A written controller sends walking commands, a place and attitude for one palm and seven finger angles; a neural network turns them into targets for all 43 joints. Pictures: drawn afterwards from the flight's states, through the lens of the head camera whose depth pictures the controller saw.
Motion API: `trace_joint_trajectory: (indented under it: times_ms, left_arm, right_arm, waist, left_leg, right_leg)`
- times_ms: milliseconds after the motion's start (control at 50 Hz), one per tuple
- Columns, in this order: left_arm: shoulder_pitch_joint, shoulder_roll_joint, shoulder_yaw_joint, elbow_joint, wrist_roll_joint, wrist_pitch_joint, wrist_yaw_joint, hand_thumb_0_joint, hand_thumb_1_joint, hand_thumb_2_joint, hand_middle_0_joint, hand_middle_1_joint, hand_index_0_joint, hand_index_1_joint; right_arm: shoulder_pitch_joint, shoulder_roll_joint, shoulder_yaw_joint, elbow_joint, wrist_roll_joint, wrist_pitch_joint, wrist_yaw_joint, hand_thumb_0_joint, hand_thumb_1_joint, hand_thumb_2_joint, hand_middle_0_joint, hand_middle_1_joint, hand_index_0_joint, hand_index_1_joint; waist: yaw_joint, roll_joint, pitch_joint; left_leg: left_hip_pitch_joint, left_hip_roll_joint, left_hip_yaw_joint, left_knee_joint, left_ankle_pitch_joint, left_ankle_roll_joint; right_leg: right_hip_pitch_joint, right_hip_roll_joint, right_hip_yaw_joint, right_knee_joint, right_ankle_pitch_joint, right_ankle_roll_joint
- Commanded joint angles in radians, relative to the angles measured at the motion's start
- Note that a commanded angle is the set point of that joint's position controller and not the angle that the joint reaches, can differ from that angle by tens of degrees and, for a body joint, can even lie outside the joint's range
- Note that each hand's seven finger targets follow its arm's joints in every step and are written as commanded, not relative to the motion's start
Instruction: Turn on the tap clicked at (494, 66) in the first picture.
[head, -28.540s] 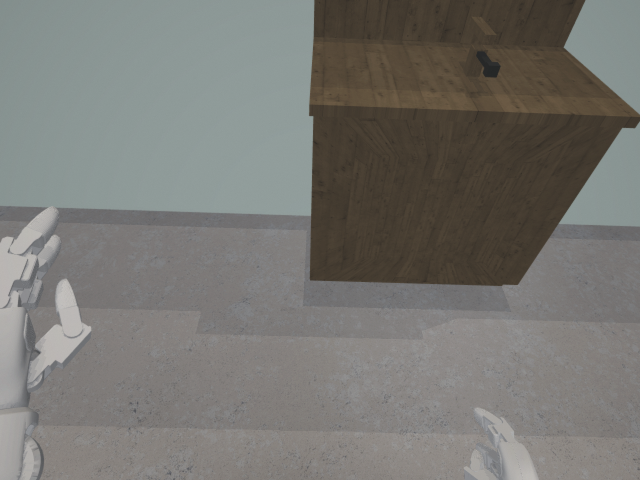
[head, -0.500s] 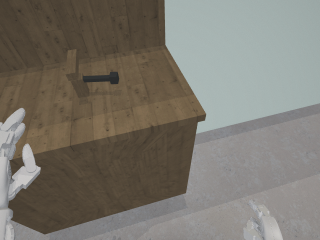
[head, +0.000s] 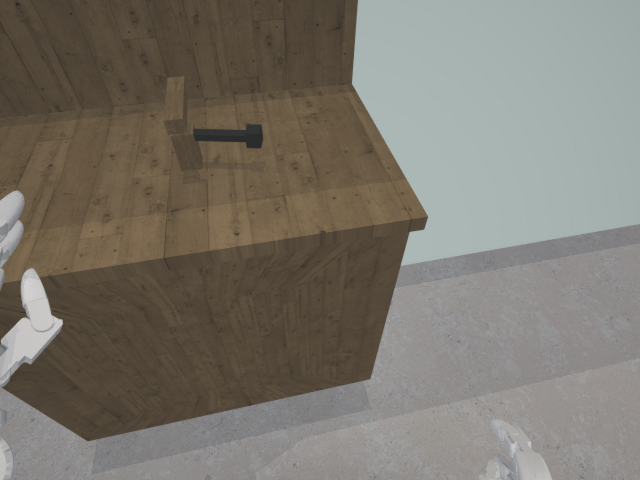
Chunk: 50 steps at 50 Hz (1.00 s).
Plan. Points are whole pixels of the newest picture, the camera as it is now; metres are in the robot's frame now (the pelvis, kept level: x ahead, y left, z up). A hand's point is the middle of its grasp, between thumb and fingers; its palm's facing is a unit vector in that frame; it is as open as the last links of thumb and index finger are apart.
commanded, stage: step back with the hand held close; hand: left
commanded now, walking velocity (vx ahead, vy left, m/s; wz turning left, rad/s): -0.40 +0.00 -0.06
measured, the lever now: (254, 136) +0.61 +0.16 +0.11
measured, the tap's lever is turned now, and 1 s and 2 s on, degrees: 76 76 76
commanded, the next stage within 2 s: stop stepping back and stand still in 0.48 s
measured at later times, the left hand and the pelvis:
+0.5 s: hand (29, 447) +0.12 +0.22 +0.17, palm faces +0.32 -0.85 -0.43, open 7.4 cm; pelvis -0.11 -0.01 +0.01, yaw -4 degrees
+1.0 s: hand out of the picture -0.02 +0.23 +0.17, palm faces +0.39 -0.85 -0.35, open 7.4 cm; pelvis -0.24 -0.01 +0.01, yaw -1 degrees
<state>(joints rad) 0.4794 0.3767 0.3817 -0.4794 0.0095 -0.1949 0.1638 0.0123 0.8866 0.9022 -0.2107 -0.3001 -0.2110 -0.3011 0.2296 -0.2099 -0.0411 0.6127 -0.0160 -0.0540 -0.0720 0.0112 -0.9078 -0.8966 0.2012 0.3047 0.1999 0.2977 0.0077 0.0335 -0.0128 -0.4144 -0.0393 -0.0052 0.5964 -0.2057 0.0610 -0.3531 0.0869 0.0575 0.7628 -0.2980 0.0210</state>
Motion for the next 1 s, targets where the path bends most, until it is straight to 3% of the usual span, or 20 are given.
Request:
trace_joint_trajectory:
  times_ms: [0,80,120,180,240,300,360,380,420,480,520,600,620,640,660,680,720,860,940,980]
  left_arm:
    - [-0.100,0.083,0.007,-0.185,-0.028,-0.052,0.001,0.000,0.900,0.900,-0.200,-0.300,-0.200,-0.300]
    - [-0.163,0.141,0.007,-0.269,-0.030,-0.046,0.000,0.000,0.900,0.900,-0.200,-0.300,-0.200,-0.300]
    - [-0.082,0.200,0.076,-0.282,-0.041,-0.031,0.008,0.000,0.900,0.900,-0.200,-0.300,-0.200,-0.300]
    - [0.066,0.243,0.141,-0.254,-0.056,-0.028,0.002,0.000,0.900,0.900,-0.200,-0.300,-0.200,-0.300]
    - [0.063,0.234,0.143,-0.229,-0.061,-0.022,-0.014,0.000,0.900,0.900,-0.200,-0.300,-0.200,-0.300]
    - [0.011,0.198,0.076,-0.181,-0.073,-0.024,-0.017,0.000,0.900,0.900,-0.200,-0.300,-0.200,-0.300]
    - [0.035,0.196,0.048,-0.192,-0.077,-0.019,-0.009,0.000,0.900,0.900,-0.200,-0.300,-0.200,-0.300]
    - [0.015,0.191,0.034,-0.217,-0.073,-0.016,-0.010,0.000,0.900,0.900,-0.200,-0.300,-0.200,-0.300]
    - [-0.054,0.172,0.025,-0.252,-0.060,-0.001,0.003,0.000,0.900,0.900,-0.200,-0.300,-0.200,-0.300]
    - [-0.071,0.159,0.017,-0.229,-0.052,0.032,0.025,0.000,0.900,0.900,-0.200,-0.300,-0.200,-0.300]
    - [-0.098,0.162,0.026,-0.238,-0.054,0.042,0.031,0.000,0.900,0.900,-0.200,-0.300,-0.200,-0.300]
    - [-0.061,0.154,0.022,-0.231,-0.067,0.035,0.021,0.000,0.900,0.900,-0.200,-0.300,-0.200,-0.300]
    - [-0.050,0.176,0.034,-0.240,-0.063,0.027,0.017,0.000,0.900,0.900,-0.200,-0.300,-0.200,-0.300]
    - [-0.048,0.225,0.068,-0.273,-0.058,0.017,0.016,0.000,0.900,0.900,-0.200,-0.300,-0.200,-0.300]
    - [-0.115,0.238,0.082,-0.296,-0.059,0.002,0.022,0.000,0.900,0.900,-0.200,-0.300,-0.200,-0.300]
    - [-0.068,0.172,0.032,-0.197,-0.058,0.024,0.011,0.000,0.900,0.900,-0.200,-0.300,-0.200,-0.300]
    - [-0.101,0.168,0.049,-0.131,-0.058,0.030,0.008,0.000,0.900,0.900,-0.200,-0.300,-0.200,-0.300]
    - [-0.150,0.167,0.037,-0.115,-0.059,0.014,0.013,0.000,0.900,0.900,-0.200,-0.300,-0.200,-0.300]
    - [-0.064,0.204,0.097,-0.191,-0.065,0.000,0.023,0.000,0.900,0.900,-0.200,-0.300,-0.200,-0.300]
    - [-0.086,0.152,0.062,-0.209,-0.058,-0.004,0.031,0.000,0.900,0.900,-0.200,-0.300,-0.200,-0.300]
  right_arm:
    - [-0.144,-0.119,-0.025,-0.114,-0.014,-0.081,0.004,0.000,-0.900,-0.900,0.200,0.300,0.200,0.300]
    - [-0.174,-0.113,-0.027,-0.107,0.001,-0.066,0.006,0.000,-0.900,-0.900,0.200,0.300,0.200,0.300]
    - [-0.184,-0.107,-0.044,-0.147,0.021,-0.047,0.004,0.000,-0.900,-0.900,0.200,0.300,0.200,0.300]
    - [-0.215,-0.081,-0.030,-0.188,0.031,-0.012,0.000,0.000,-0.900,-0.900,0.200,0.300,0.200,0.300]
    - [-0.208,-0.077,-0.016,-0.188,0.010,0.010,-0.006,0.000,-0.900,-0.900,0.200,0.300,0.200,0.300]
    - [-0.161,-0.112,-0.014,-0.172,0.016,0.027,-0.018,0.000,-0.900,-0.900,0.200,0.300,0.200,0.300]
    - [-0.159,-0.132,-0.017,-0.187,0.017,0.023,-0.011,0.000,-0.900,-0.900,0.200,0.300,0.200,0.300]
    - [-0.166,-0.132,-0.019,-0.189,0.002,0.013,-0.002,0.000,-0.900,-0.900,0.200,0.300,0.200,0.300]
    - [-0.166,-0.133,-0.029,-0.172,-0.004,-0.019,-0.002,0.000,-0.900,-0.900,0.200,0.300,0.200,0.300]
    - [-0.185,-0.133,-0.025,-0.145,-0.006,-0.052,-0.007,0.000,-0.900,-0.900,0.200,0.300,0.200,0.300]
    - [-0.220,-0.130,-0.019,-0.137,-0.013,-0.056,-0.010,0.000,-0.900,-0.900,0.200,0.300,0.200,0.300]
    - [-0.208,-0.114,-0.012,-0.122,-0.007,-0.062,-0.003,0.000,-0.900,-0.900,0.200,0.300,0.200,0.300]
    - [-0.192,-0.098,-0.013,-0.122,-0.003,-0.053,0.001,0.000,-0.900,-0.900,0.200,0.300,0.200,0.300]
    - [-0.191,-0.100,-0.013,-0.121,-0.010,-0.047,0.005,0.000,-0.900,-0.900,0.200,0.300,0.200,0.300]
    - [-0.178,-0.101,0.001,-0.107,-0.024,-0.043,0.002,0.000,-0.900,-0.900,0.200,0.300,0.200,0.300]
    - [-0.124,-0.096,-0.009,-0.108,0.008,-0.050,0.002,0.000,-0.900,-0.900,0.200,0.300,0.200,0.300]
    - [-0.124,-0.101,-0.005,-0.121,0.022,-0.055,0.000,0.000,-0.900,-0.900,0.200,0.300,0.200,0.300]
    - [-0.109,-0.120,-0.011,-0.129,0.026,-0.074,-0.001,0.000,-0.900,-0.900,0.200,0.300,0.200,0.300]
    - [-0.105,-0.132,-0.014,-0.141,0.028,-0.095,-0.008,0.000,-0.900,-0.900,0.200,0.300,0.200,0.300]
    - [-0.100,-0.134,-0.003,-0.129,0.017,-0.095,-0.011,0.000,-0.900,-0.900,0.200,0.300,0.200,0.300]
  waist:
    - [0.009,0.103,-0.086]
    - [0.017,0.037,-0.311]
    - [0.019,-0.103,-0.374]
    - [0.027,-0.173,-0.272]
    - [0.007,-0.117,-0.204]
    - [-0.013,-0.031,-0.158]
    - [0.013,0.154,-0.272]
    - [0.019,0.173,-0.267]
    - [0.026,0.109,-0.196]
    - [0.024,0.086,-0.153]
    - [0.029,0.132,-0.126]
    - [0.026,0.169,-0.124]
    - [0.012,0.010,-0.121]
    - [0.018,-0.154,-0.105]
    - [0.013,-0.135,-0.090]
    - [-0.008,-0.249,-0.107]
    - [-0.025,-0.180,-0.098]
    - [-0.007,-0.151,-0.055]
    - [-0.011,0.008,-0.098]
    - [-0.020,0.155,-0.054]
  left_leg:
    - [0.143,0.273,-0.226,-0.265,0.268,0.053]
    - [0.471,0.197,-0.052,-0.095,0.720,-0.020]
    - [0.418,0.132,0.037,-0.022,0.543,-0.035]
    - [0.094,0.028,0.057,0.072,0.009,-0.068]
    - [0.017,0.022,0.015,0.080,-0.046,-0.080]
    - [0.183,0.058,-0.004,-0.141,0.320,-0.066]
    - [0.427,0.250,-0.166,-0.243,0.851,-0.023]
    - [0.342,0.291,-0.204,-0.321,0.683,-0.014]
    - [0.174,0.338,-0.232,-0.377,0.365,0.062]
    - [0.110,0.310,-0.217,-0.439,0.058,0.068]
    - [-0.017,0.278,-0.188,-0.522,-0.222,0.042]
    - [0.019,0.137,-0.053,-0.410,-0.290,-0.065]
    - [0.090,0.044,0.021,-0.179,-0.248,-0.102]
    - [0.181,-0.015,0.011,0.140,-0.124,-0.111]
    - [0.083,0.007,-0.013,0.283,-0.144,-0.102]
    - [-0.031,-0.014,-0.044,0.347,-0.133,-0.092]
    - [-0.057,0.035,-0.026,0.293,-0.078,-0.080]
    - [0.147,0.041,0.059,-0.138,-0.118,-0.016]
    - [0.266,0.141,-0.019,-0.184,0.096,0.013]
    - [0.262,0.228,-0.170,-0.264,0.101,0.033]
  right_leg:
    - [0.047,-0.031,0.022,-0.192,-0.059,-0.017]
    - [0.046,-0.094,0.061,-0.329,0.405,0.004]
    - [0.114,-0.151,0.072,-0.352,0.742,0.059]
    - [0.222,-0.267,0.135,-0.357,1.019,0.027]
    - [0.214,-0.288,0.160,-0.348,0.992,-0.045]
    - [0.139,-0.175,0.081,-0.339,0.762,-0.014]
    - [0.013,-0.035,0.003,-0.191,0.027,0.007]
    - [0.043,-0.021,0.026,-0.045,-0.145,-0.009]
    - [0.088,-0.034,0.057,0.088,-0.143,-0.014]
    - [0.098,-0.037,0.028,0.111,-0.119,-0.011]
    - [0.198,-0.013,-0.024,0.048,-0.128,-0.026]
    - [0.234,-0.012,-0.091,-0.414,-0.134,-0.061]
    - [0.109,-0.139,0.044,-0.586,-0.157,-0.105]
    - [-0.111,-0.345,0.321,-0.713,-0.191,-0.167]
    - [-0.097,-0.437,0.328,-0.663,0.065,-0.218]
    - [0.023,-0.370,0.253,-0.550,0.204,-0.173]
    - [0.122,-0.333,0.148,-0.441,0.414,-0.133]
    - [0.181,-0.295,0.169,-0.427,0.090,-0.097]
    - [0.176,-0.174,0.051,-0.297,0.192,-0.055]
    - [0.063,-0.098,-0.074,-0.142,0.035,-0.028]
